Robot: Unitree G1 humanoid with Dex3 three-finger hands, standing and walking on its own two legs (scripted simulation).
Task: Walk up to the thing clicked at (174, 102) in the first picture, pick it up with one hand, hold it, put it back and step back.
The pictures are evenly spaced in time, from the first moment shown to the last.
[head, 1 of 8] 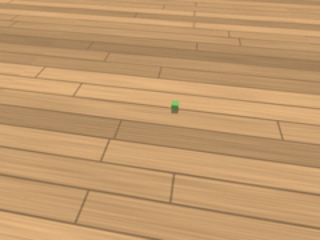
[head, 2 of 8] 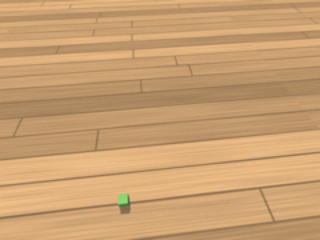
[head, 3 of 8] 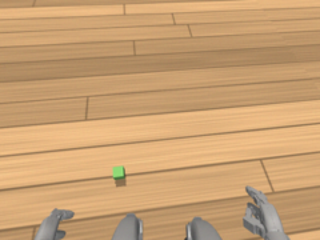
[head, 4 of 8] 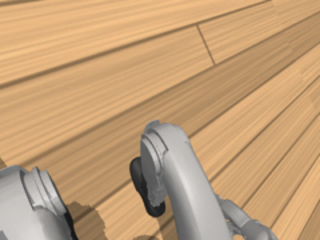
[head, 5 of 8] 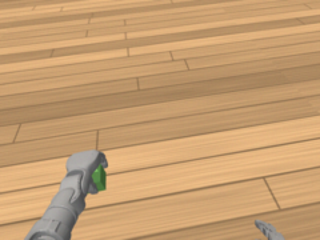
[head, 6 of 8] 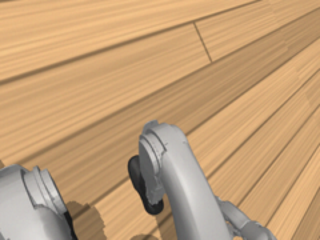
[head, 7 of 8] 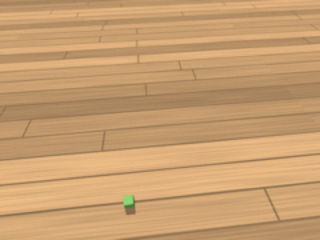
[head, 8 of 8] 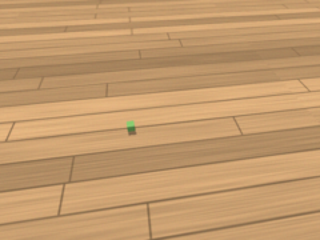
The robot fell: no
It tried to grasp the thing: yes
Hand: left
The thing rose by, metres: 0.67
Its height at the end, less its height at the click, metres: +0.00
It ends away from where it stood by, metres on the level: 0.02
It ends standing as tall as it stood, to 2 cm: yes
